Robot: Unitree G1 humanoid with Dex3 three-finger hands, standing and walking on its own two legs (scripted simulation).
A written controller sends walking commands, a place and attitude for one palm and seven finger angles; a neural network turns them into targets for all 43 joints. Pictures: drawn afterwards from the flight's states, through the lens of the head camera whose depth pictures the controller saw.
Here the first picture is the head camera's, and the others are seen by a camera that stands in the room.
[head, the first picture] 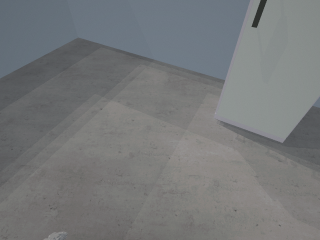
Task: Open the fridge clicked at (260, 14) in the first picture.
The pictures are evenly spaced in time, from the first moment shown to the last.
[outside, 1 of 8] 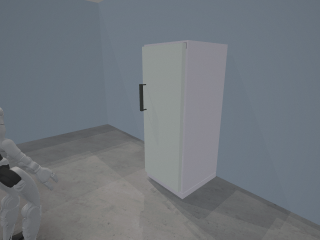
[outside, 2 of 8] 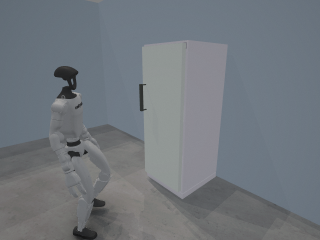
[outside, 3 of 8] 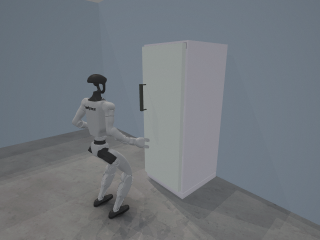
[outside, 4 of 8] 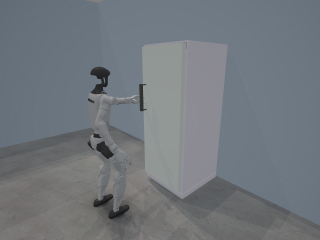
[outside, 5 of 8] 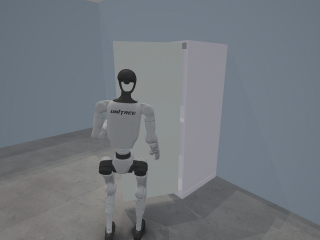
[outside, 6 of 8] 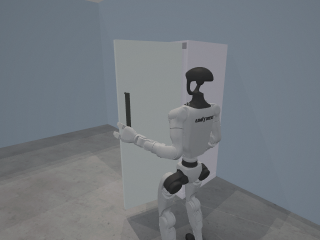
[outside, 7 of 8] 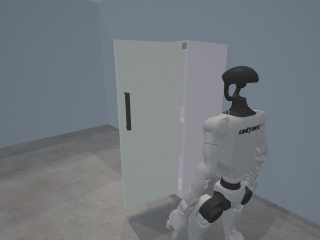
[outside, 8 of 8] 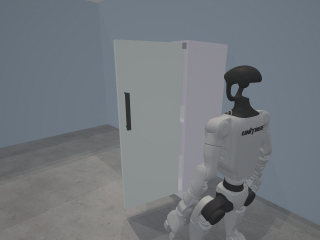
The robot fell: no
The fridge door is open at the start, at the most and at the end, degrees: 0 84 74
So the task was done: yes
